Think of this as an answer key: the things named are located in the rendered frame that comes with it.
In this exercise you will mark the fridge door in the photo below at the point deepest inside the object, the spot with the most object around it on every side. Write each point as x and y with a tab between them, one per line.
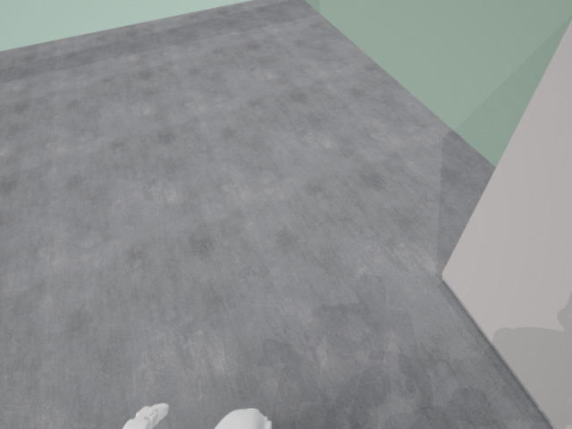
512	266

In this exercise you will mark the left robot hand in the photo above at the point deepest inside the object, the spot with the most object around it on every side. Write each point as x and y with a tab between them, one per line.
148	417

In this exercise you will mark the left robot thigh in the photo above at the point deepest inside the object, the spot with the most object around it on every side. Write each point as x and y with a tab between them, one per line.
245	419

